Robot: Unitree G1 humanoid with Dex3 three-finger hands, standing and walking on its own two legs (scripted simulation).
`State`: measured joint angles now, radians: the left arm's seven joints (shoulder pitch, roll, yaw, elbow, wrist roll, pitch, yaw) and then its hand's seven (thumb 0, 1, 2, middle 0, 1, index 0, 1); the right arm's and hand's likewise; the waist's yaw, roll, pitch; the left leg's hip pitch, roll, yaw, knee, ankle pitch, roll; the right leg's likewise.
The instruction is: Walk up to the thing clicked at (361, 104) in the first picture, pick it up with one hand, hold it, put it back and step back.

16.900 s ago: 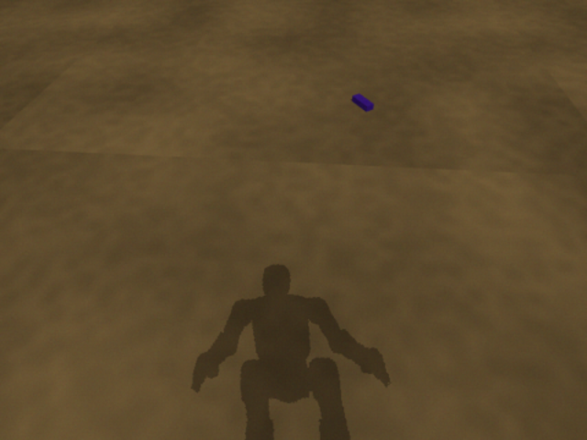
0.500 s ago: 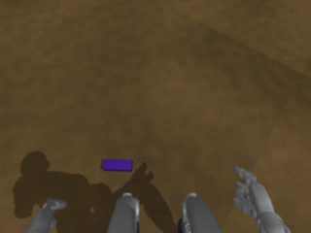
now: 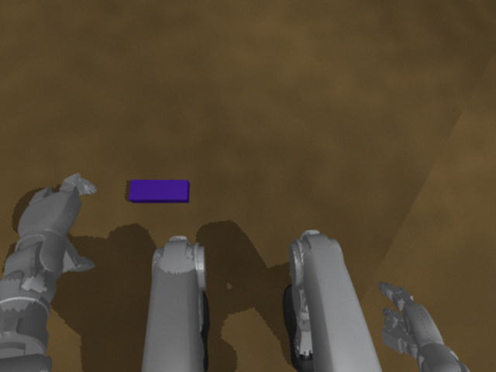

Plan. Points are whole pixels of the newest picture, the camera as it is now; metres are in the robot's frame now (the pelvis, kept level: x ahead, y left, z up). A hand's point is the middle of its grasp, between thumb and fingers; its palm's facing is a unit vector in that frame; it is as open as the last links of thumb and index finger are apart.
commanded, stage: rise first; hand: left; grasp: from above
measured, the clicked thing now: (160, 191) +0.48 +0.23 -0.41
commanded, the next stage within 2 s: approach in 1.26 s
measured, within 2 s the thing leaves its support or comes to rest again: neither
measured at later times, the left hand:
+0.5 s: hand (101, 209) +0.40 +0.31 -0.24, palm faces -0.48 -0.08 -0.87, open 14.4 cm
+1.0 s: hand (114, 199) +0.43 +0.30 -0.28, palm faces -0.47 -0.02 -0.88, open 14.1 cm
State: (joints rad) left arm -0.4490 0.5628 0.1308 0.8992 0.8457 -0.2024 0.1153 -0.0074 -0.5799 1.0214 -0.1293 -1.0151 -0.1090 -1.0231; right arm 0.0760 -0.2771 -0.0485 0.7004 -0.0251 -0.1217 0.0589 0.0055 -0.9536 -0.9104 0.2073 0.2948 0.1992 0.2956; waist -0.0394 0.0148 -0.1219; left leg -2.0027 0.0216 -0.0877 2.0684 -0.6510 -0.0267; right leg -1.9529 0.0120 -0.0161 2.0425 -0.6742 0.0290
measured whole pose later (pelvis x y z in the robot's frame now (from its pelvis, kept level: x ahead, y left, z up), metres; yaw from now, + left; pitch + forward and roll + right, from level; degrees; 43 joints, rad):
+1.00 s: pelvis +0.00 +0.01 -0.11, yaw -4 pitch +33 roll -7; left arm -0.82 0.76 0.14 1.39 1.34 -0.38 0.43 0.00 -0.50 0.99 -0.12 -0.92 -0.10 -0.92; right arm 0.08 -0.26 0.02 0.78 -0.17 0.00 0.13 0.00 -0.91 -0.90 0.21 0.30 0.20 0.30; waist -0.18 -0.04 -0.05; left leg -2.31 0.00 -0.15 2.42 -0.69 -0.03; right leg -2.23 0.03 -0.05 2.35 -0.70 0.05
